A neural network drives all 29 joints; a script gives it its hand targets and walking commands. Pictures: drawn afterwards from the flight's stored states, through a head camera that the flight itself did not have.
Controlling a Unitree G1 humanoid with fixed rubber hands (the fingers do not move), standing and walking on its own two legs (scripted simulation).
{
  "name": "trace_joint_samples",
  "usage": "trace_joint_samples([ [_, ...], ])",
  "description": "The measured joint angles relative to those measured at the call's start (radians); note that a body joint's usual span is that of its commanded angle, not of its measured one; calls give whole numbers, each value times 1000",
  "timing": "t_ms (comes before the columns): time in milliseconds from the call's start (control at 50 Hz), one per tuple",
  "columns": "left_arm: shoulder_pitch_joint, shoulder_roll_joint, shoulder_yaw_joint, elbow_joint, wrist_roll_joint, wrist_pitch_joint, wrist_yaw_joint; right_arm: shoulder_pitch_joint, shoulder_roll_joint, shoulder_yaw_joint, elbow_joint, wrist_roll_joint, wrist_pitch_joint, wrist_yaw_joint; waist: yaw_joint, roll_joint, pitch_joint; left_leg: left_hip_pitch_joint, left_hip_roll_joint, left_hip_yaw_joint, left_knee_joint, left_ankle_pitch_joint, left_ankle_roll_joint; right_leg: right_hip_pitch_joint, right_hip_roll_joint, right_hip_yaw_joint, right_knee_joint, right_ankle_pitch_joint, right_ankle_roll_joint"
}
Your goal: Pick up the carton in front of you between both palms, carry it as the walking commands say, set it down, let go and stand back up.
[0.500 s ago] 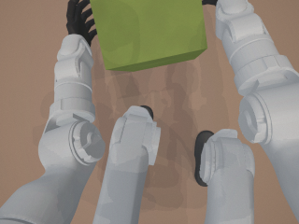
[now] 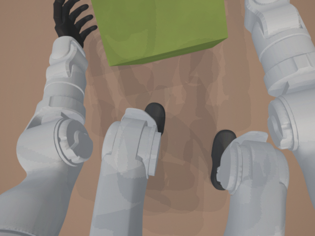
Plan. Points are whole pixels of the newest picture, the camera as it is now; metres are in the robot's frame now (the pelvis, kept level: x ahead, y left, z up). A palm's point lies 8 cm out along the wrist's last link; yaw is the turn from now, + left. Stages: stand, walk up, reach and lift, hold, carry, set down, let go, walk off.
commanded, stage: set down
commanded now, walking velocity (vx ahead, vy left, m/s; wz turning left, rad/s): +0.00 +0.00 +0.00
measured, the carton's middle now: (162, 8) +0.52 +0.13 -0.26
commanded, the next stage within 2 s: let go in 1.14 s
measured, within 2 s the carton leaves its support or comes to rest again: neither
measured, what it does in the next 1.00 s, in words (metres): rises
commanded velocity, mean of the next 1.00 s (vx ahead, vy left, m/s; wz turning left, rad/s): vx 0.00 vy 0.00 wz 0.00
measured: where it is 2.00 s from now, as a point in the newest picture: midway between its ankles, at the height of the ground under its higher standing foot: (185, 155)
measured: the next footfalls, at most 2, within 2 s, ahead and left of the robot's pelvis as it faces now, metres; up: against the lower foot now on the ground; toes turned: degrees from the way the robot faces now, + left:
none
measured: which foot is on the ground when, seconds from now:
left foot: down 0.00-1.00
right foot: down 0.00-1.00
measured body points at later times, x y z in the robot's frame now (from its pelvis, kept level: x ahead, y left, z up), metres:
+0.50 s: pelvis +0.00 +0.01 +0.06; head +0.33 +0.06 +0.35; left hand +0.45 +0.34 -0.07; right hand +0.60 -0.01 -0.06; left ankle +0.14 +0.13 -0.35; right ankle +0.09 -0.11 -0.35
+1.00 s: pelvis +0.03 +0.00 +0.18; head +0.34 +0.04 +0.50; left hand +0.46 +0.35 +0.08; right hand +0.61 -0.02 +0.08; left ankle +0.14 +0.13 -0.35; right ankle +0.09 -0.11 -0.35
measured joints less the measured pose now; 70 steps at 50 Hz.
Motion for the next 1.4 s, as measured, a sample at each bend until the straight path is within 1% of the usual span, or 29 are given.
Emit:
trace_joint_samples([
  [60, 11, 42, -51, -11, -80, -13, 0, 13, -21, 26, -45, 32, 1, -4, -6, 10, 16, -9, 11, 12, 2, 9, 19, -1, -14, -2, 2, -1, 1],
  [140, 12, 71, -114, -57, -161, -9, 4, 21, -30, 38, -122, 44, 12, -14, -14, 23, 27, -16, 16, 24, 6, 23, 40, 2, -29, -2, 8, 1, 6],
  [200, 18, 64, -145, -114, -193, 11, 19, 36, -36, 33, -178, 38, 32, -21, -15, 28, 15, -14, 9, 27, 4, 32, 47, 12, -40, -1, 8, 0, 10],
  [260, 38, 41, -169, -191, -202, 47, 37, 63, -40, 11, -226, 26, 63, -26, -10, 19, -17, -4, -6, 23, -12, 40, 47, 31, -52, -5, -7, -3, 9],
  [300, 60, 25, -182, -242, -197, 76, 49, 78, -36, -12, -240, 17, 86, -28, -5, 7, -44, 12, -15, 17, -32, 42, 44, 52, -59, -11, -28, -5, 6],
  [360, 91, 5, -193, -283, -179, 115, 61, 87, -24, -59, -213, -1, 111, -23, 1, -13, -96, 44, -29, 8, -77, 45, 37, 89, -65, -19, -75, -5, 0],
  [480, 138, -27, -179, -299, -125, 149, 60, 91, -3, -146, -109, -45, 112, 2, 6, -40, -212, 92, -48, -9, -183, 57, 27, 141, -68, -29, -185, 5, -10],
  [560, 162, -37, -160, -313, -98, 156, 50, 106, 5, -173, -92, -68, 107, 11, 3, -40, -272, 113, -53, -15, -243, 65, 25, 163, -66, -31, -249, 15, -12],
  [660, 193, -45, -140, -348, -84, 171, 36, 145, 9, -171, -143, -80, 120, 12, 2, -30, -320, 144, -51, -17, -313, 72, 26, 191, -58, -26, -324, 31, -10],
  [780, 247, -47, -128, -408, -90, 200, 15, 212, 21, -156, -244, -91, 157, 10, 3, -23, -361, 208, -45, -13, -410, 78, 29, 249, -52, -15, -425, 49, -9],
  [860, 284, -45, -125, -432, -93, 213, -1, 254, 34, -160, -284, -101, 174, 13, 1, -26, -386, 270, -45, -11, -486, 86, 29, 307, -53, -9, -502, 62, -11],
  [980, 326, -52, -119, -438, -76, 214, -21, 297, 52, -188, -284, -118, 173, 26, -6, -35, -424, 374, -48, -15, -613, 109, 29, 410, -57, -6, -634, 91, -15],
  [1200, 385, -82, -103, -425, -10, 180, -45, 359, 77, -250, -239, -152, 127, 53, -16, -36, -463, 570, -44, -20, -850, 174, 36, 605, -61, 2, -884, 171, -14],
  [1260, 424, -88, -114, -436, 14, 169, -62, 406, 101, -272, -261, -175, 115, 44, -23, -29, -469, 623, -42, -21, -908, 190, 41, 660, -61, 4, -950, 192, -11],
  [1300, 469, -93, -130, -453, 31, 162, -79, 464, 127, -285, -296, -192, 109, 30, -31, -23, -472, 666, -41, -21, -947, 199, 45, 705, -62, 6, -997, 206, -8],
  [1400, 641, -103, -195, -516, 69, 145, -127, 694, 212, -303, -439, -227, 92, -24, -51, -6, -469, 811, -39, -17, -1056, 219, 59, 856, -65, 16, -1126, 240, 0],
])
